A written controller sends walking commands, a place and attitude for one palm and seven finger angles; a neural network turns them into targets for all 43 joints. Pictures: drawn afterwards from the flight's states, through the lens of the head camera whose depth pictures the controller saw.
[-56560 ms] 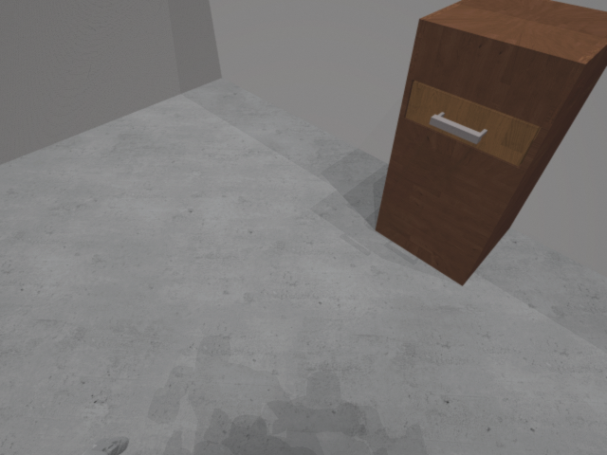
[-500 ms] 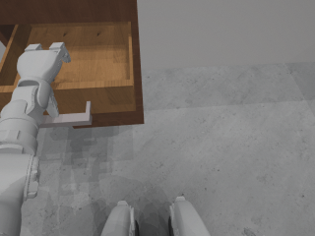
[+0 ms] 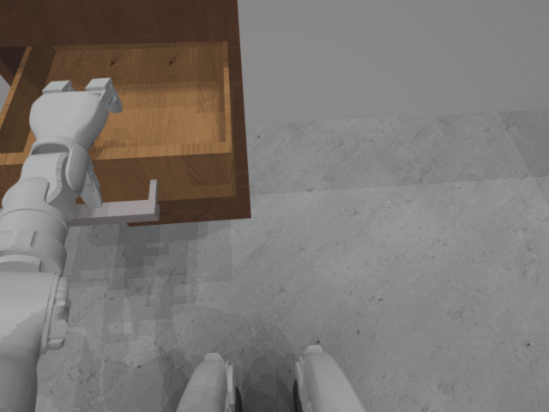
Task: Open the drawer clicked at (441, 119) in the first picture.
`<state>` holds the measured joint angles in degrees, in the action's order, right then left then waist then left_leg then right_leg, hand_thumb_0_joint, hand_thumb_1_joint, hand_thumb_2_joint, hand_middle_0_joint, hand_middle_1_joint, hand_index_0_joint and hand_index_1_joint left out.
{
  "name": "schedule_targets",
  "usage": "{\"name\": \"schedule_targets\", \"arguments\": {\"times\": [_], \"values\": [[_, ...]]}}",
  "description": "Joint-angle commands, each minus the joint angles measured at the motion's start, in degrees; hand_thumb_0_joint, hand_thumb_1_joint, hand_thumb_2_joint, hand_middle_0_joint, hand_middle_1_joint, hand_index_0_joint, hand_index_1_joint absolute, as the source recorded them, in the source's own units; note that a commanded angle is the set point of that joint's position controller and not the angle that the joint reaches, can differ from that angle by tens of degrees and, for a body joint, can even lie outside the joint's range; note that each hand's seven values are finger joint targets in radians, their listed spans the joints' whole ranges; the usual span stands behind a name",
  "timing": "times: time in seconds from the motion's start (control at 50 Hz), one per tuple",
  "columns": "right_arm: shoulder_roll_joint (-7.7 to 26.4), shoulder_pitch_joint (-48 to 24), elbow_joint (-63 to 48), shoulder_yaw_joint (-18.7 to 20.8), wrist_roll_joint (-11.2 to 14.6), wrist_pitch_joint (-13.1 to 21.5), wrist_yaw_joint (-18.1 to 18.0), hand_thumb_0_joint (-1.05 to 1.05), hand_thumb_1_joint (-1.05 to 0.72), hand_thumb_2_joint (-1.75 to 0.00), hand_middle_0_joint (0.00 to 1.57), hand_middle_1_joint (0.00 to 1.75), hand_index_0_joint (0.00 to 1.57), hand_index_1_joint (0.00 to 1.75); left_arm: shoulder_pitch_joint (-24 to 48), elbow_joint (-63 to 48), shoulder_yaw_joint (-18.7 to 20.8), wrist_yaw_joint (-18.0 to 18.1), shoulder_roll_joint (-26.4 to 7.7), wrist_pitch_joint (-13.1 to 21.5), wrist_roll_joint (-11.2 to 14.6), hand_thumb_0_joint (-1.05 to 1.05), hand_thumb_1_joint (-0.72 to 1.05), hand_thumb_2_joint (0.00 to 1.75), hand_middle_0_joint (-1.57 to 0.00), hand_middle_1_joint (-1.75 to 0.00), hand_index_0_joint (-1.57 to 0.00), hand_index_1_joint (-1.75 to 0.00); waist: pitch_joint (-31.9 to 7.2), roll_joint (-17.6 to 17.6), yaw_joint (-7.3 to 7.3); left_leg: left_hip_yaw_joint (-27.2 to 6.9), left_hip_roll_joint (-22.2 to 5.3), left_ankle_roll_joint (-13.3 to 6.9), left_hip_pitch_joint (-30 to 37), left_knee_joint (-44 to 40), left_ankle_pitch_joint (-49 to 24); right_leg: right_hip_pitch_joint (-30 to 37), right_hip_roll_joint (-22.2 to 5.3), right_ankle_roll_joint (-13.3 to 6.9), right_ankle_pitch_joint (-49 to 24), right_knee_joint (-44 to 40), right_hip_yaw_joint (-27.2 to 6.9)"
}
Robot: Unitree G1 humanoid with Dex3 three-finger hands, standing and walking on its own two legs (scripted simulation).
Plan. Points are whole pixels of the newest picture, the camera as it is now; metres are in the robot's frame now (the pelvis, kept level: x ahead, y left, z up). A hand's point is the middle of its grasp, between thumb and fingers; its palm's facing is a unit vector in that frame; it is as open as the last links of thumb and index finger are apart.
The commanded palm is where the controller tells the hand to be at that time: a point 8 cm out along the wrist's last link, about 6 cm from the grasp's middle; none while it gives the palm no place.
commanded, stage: lower the fingers behind the handle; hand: left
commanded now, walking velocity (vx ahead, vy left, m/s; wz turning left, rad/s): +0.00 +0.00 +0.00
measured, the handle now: (106, 201) +0.44 +0.24 -0.01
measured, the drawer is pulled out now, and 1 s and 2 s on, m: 0.24 0.24 0.24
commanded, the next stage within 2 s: lift the fingers back up to retry in 1.40 s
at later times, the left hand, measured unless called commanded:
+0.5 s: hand (89, 141) +0.51 +0.25 +0.05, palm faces +0.00 +0.00 -1.00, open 14.6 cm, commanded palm +0.48 +0.28 -0.02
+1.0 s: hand (89, 140) +0.51 +0.25 +0.05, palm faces +0.01 +0.03 -1.00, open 14.6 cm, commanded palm +0.47 +0.27 -0.05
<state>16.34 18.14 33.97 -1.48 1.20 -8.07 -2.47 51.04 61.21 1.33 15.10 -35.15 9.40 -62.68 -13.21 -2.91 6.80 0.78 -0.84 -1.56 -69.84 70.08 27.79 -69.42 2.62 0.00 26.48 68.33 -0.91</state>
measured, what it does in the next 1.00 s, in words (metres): stands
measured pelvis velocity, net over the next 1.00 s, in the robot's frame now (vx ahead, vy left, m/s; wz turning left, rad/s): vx -0.01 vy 0.00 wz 0.03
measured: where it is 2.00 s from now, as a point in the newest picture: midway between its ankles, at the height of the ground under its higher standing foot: outside the picture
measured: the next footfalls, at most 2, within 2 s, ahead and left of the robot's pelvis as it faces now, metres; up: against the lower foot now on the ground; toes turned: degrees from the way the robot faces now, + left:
none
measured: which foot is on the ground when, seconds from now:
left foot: down 0.00-1.00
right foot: down 0.00-1.00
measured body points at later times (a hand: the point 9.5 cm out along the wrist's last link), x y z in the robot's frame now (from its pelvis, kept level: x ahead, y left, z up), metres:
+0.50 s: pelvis +0.00 +0.00 -0.02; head +0.12 +0.00 +0.41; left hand +0.50 +0.25 +0.10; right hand +0.09 -0.27 -0.14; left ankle +0.04 +0.11 -0.63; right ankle +0.05 -0.12 -0.63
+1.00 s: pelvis -0.01 +0.00 -0.04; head +0.12 +0.00 +0.39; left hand +0.50 +0.25 +0.11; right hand +0.08 -0.27 -0.17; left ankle +0.04 +0.11 -0.63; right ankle +0.05 -0.12 -0.63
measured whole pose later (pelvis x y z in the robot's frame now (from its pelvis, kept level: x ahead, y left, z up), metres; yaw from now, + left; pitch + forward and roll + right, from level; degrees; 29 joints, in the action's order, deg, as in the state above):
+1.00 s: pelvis -0.01 +0.00 -0.04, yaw +2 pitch +30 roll -1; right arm 15.6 13.6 34.8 -2.7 2.5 -7.4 -3.9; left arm 54.2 54.2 -2.1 9.4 -36.4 5.9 -61.4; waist -15.6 -2.5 6.1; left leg 0.3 0.5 -1.4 -79.0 78.9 30.0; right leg -78.6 1.4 -0.3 29.9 78.3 -0.3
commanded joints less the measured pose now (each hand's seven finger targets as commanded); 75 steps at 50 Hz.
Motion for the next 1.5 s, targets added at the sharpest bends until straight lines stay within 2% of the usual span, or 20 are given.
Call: {"name": "schedule_targets", "arguments": {"times": [0.0, 0.2, 0.22, 0.32, 0.5, 0.58, 0.66, 0.7, 0.78, 0.8, 0.86, 0.9, 0.98, 1.0, 1.02, 1.16, 1.22, 1.24, 1.36, 1.48], "values": [[9.35, 4.99, -4.26, 3.74, -0.1, 1.55, -0.51, 0.0, -0.9, -0.9, 0.2, 0.3, 0.2, 0.3, 0.37, 3.66, 0.83, 1.2, -11.83, -2.46, -1.88, 0.0, -0.5, 0.3, -0.3, -1.2, -0.3, -1.2, -12.4, 8.57, -0.03, 0.11, 2.53, -1.84, 7.76, -6.97, -4.14, 11.74, 0.33, -2.36, -1.6, -12.23, 0.46], [9.2, 3.95, -3.95, 3.79, -0.02, 2.1, -0.62, 0.0, -0.9, -0.9, 0.2, 0.3, 0.2, 0.3, 2.1, 3.0, -0.44, 0.97, -11.05, -3.6, -2.23, 0.0, -0.5, 0.3, -0.3, -1.2, -0.3, -1.2, -12.93, 9.91, 0.74, 0.22, 2.93, -2.09, 5.71, -4.79, -3.7, 10.1, 0.12, -2.19, -0.75, -11.03, 0.14], [9.1, 3.91, -3.97, 3.83, 0.01, 2.1, -0.58, 0.0, -0.9, -0.9, 0.2, 0.3, 0.2, 0.3, 1.84, 2.52, -0.08, 0.72, -11.21, -3.58, -1.98, 0.0, -0.5, 0.3, -0.3, -1.2, -0.3, -1.2, -13.29, 9.96, 0.35, 0.24, 2.97, -2.06, 5.75, -4.62, -4.09, 10.44, 0.13, -2.32, -1.41, -10.86, 0.03], [9.03, 2.75, -4.01, 3.49, 0.36, 2.36, -1.0, 0.0, -0.9, -0.9, 0.2, 0.3, 0.2, 0.3, 4.27, 1.88, -0.87, -0.1, -11.91, -4.3, -2.23, 0.0, -0.5, 0.3, -0.3, -1.2, -0.3, -1.2, -12.41, 10.41, 1.28, 0.25, 3.26, -2.2, 4.36, -3.63, -2.13, 8.64, 0.0, -2.14, 1.65, -10.87, -0.08], [8.8, 1.28, -4.44, 3.0, 0.53, 2.28, -1.56, 0.0, -0.9, -0.9, 0.2, 0.3, 0.2, 0.3, 3.97, 1.11, -1.52, -1.93, -12.16, -4.59, -2.5, 0.0, -0.5, 0.3, -0.3, -1.2, -0.3, -1.2, -13.7, 9.42, 1.22, 0.14, 3.54, -2.05, 2.72, -1.38, -2.08, 6.26, -0.05, -2.24, 2.29, -8.39, 0.12], [8.64, 0.99, -4.69, 3.02, 0.59, 2.24, -1.48, 0.0, -0.9, -0.9, 0.2, 0.3, 0.2, 0.3, 2.34, 0.2, -2.4, -2.55, -10.47, -4.67, -2.18, 0.0, -0.5, 0.3, -0.3, -1.2, -0.3, -1.2, -14.38, 8.17, 0.73, -0.08, 3.47, -1.94, 3.32, -1.11, -3.23, 5.25, 0.04, -2.43, 0.72, -7.07, 0.62], [8.64, 0.32, -4.66, 2.87, 0.87, 2.24, -1.56, 0.0, -0.9, -0.9, 0.2, 0.3, 0.2, 0.3, 3.12, -0.83, -3.72, -3.07, -9.57, -5.06, -1.81, 0.0, -0.5, 0.3, -0.3, -1.2, -0.3, -1.2, -14.18, 9.17, 1.32, -0.01, 3.61, -2.09, 2.65, -0.69, -1.93, 4.47, -0.11, -2.3, 2.45, -7.21, 0.42], [8.63, -0.05, -4.77, 2.57, 0.95, 2.17, -1.74, 0.0, -0.9, -0.9, 0.2, 0.3, 0.2, 0.3, 2.64, -0.47, -2.64, -3.32, -11.27, -5.1, -1.97, 0.0, -0.5, 0.3, -0.3, -1.2, -0.3, -1.2, -14.58, 8.91, 0.66, -0.08, 3.74, -1.97, 2.01, -0.4, -1.56, 4.59, -0.08, -2.41, 3.57, -6.85, 0.21], [8.66, -0.41, -4.57, 2.46, 1.12, 2.36, -1.92, 0.0, -0.9, -0.9, 0.2, 0.3, 0.2, 0.3, 2.79, -1.27, -3.25, -4.13, -10.94, -5.24, -1.22, 0.0, -0.5, 0.3, -0.3, -1.2, -0.3, -1.2, -14.74, 10.7, 1.22, 0.08, 3.83, -2.12, 0.77, 0.31, -0.97, 4.46, -0.37, -2.11, 4.35, -6.84, 0.07], [8.63, -0.62, -4.61, 2.29, 1.18, 2.26, -2.06, 0.0, -0.9, -0.9, 0.2, 0.3, 0.2, 0.3, 2.42, -1.11, -2.85, -4.3, -11.58, -5.2, -1.21, 0.0, -0.5, 0.3, -0.3, -1.2, -0.3, -1.2, -14.61, 10.65, 0.83, -0.04, 3.87, -2.04, 0.69, 0.2, -0.84, 4.56, -0.33, -2.2, 4.9, -6.83, -0.08], [8.61, -0.71, -4.35, 2.28, 1.15, 2.34, -2.07, 0.0, -0.9, -0.9, 0.2, 0.3, 0.2, 0.3, 2.76, -1.77, -3.6, -4.64, -10.69, -4.99, -0.91, 0.0, -0.5, 0.3, -0.3, -1.2, -0.3, -1.2, -14.65, 9.24, 1.01, -0.13, 3.86, -2.04, 0.61, 0.54, -1.17, 3.49, -0.36, -2.35, 4.3, -5.94, 0.3], [8.55, -0.89, -4.42, 2.24, 1.2, 2.26, -2.15, 0.0, -0.9, -0.9, 0.2, 0.3, 0.2, 0.3, 1.72, -1.77, -3.13, -4.81, -10.9, -4.94, -0.85, 0.0, -0.5, 0.3, -0.3, -1.2, -0.3, -1.2, -15.11, 10.19, 0.64, -0.19, 3.94, -1.95, 0.57, 0.79, -1.73, 3.49, -0.36, -2.38, 4.06, -5.54, 0.32], [8.54, -0.97, -4.15, 2.46, 1.15, 2.21, -1.91, 0.0, -0.9, -0.9, 0.2, 0.3, 0.2, 0.3, 1.83, -2.82, -4.64, -4.85, -8.42, -5.2, -0.43, 0.0, -0.5, 0.3, -0.3, -1.2, -0.3, -1.2, -15.1, 8.53, 1.04, -0.44, 3.88, -1.96, 1.73, 1.01, -3.11, 1.67, -0.27, -2.57, 2.21, -4.48, 0.83], [8.58, -1.03, -4.28, 2.31, 1.25, 2.03, -1.92, 0.0, -0.9, -0.9, 0.2, 0.3, 0.2, 0.3, 1.39, -2.72, -4.16, -4.83, -8.97, -5.25, -0.43, 0.0, -0.5, 0.3, -0.3, -1.2, -0.3, -1.2, -15.26, 9.45, 0.69, -0.58, 3.94, -1.9, 1.47, 0.84, -2.76, 2.03, -0.27, -2.66, 2.97, -4.5, 0.91], [8.49, -0.9, -4.11, 2.56, 1.25, 2.04, -1.9, 0.0, -0.9, -0.9, 0.2, 0.3, 0.2, 0.3, 2.35, -3.29, -4.86, -4.95, -7.98, -5.46, -0.13, 0.0, -0.5, 0.3, -0.3, -1.2, -0.3, -1.2, -15.01, 10.06, 1.41, -0.69, 3.81, -2.01, 1.74, 0.89, -3.04, 1.87, -0.25, -2.63, 2.25, -4.63, 0.96], [8.38, -1.5, -4.43, 2.01, 1.5, 1.69, -2.25, 0.0, -0.9, -0.9, 0.2, 0.3, 0.2, 0.3, 0.47, -3.2, -3.65, -5.84, -9.93, -5.42, 0.81, 0.0, -0.5, 0.3, -0.3, -1.2, -0.3, -1.2, -15.89, 10.73, 0.38, -0.19, 4.08, -1.9, 0.57, 1.22, -2.99, 4.4, -0.5, -2.37, 2.18, -4.77, 0.36], [8.33, -1.41, -4.28, 2.26, 1.51, 1.6, -2.23, 0.0, -0.9, -0.9, 0.2, 0.3, 0.2, 0.3, 1.62, -3.78, -4.54, -6.08, -8.75, -5.41, 0.89, 0.0, -0.5, 0.3, -0.3, -1.2, -0.3, -1.2, -15.15, 10.33, 1.07, -0.39, 3.94, -1.92, 1.06, 1.07, -3.28, 3.51, -0.39, -2.43, 1.59, -4.69, 0.52], [8.48, -1.56, -4.49, 2.1, 1.53, 1.53, -2.25, 0.0, -0.9, -0.9, 0.2, 0.3, 0.2, 0.3, 0.79, -3.54, -4.23, -6.04, -9.02, -5.29, 0.84, 0.0, -0.5, 0.3, -0.3, -1.2, -0.3, -1.2, -15.74, 9.4, 0.65, -0.28, 4.09, -1.82, 1.44, 1.16, -3.8, 3.29, -0.39, -2.39, 1.06, -4.2, 0.7], [8.51, -1.68, -4.36, 2.22, 1.54, 1.3, -2.28, 0.0, -0.9, -0.9, 0.2, 0.3, 0.2, 0.3, 1.55, -3.8, -4.75, -5.8, -8.4, -5.52, 0.75, 0.0, -0.5, 0.3, -0.3, -1.2, -0.3, -1.2, -15.28, 10.09, 1.13, -0.66, 3.98, -1.87, 1.71, 1.0, -3.5, 2.49, -0.36, -2.45, 1.65, -4.27, 0.9], [8.32, -1.66, -4.56, 2.47, 1.34, 1.0, -1.79, 0.0, -0.9, -0.9, 0.2, 0.3, 0.2, 0.3, -0.33, -4.29, -5.64, -5.65, -6.15, -5.4, 0.83, 0.0, -0.5, 0.3, -0.3, -1.2, -0.3, -1.2, -16.02, 8.77, 0.61, -0.61, 3.87, -1.67, 2.97, 0.88, -5.32, 2.49, -0.34, -2.74, -0.79, -3.46, 1.22]]}}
